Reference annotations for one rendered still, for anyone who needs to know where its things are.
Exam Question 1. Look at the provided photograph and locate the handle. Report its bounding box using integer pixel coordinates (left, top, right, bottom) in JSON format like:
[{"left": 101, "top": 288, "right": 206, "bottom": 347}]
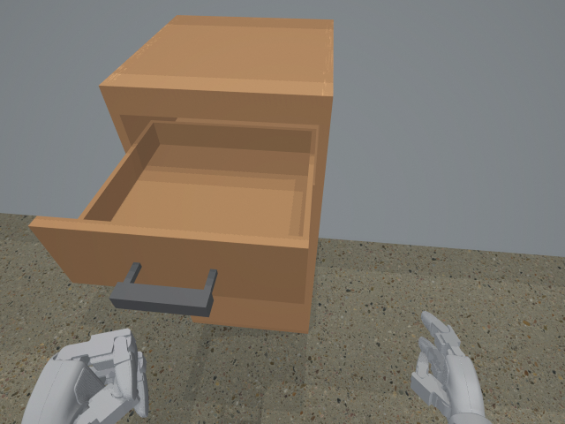
[{"left": 109, "top": 262, "right": 218, "bottom": 317}]

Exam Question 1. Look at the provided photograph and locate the right robot hand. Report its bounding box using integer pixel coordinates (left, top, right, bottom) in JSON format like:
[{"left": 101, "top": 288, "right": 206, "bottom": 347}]
[{"left": 411, "top": 311, "right": 485, "bottom": 421}]

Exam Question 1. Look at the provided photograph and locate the drawer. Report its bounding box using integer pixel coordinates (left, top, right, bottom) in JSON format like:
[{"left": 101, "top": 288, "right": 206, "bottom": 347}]
[{"left": 28, "top": 120, "right": 317, "bottom": 304}]

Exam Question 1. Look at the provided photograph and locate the cabinet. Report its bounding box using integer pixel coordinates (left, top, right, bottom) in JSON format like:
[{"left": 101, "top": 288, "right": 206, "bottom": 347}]
[{"left": 99, "top": 15, "right": 334, "bottom": 334}]

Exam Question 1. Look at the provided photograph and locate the left robot hand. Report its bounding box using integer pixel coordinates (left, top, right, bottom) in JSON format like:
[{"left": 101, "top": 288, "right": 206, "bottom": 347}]
[{"left": 21, "top": 328, "right": 149, "bottom": 424}]

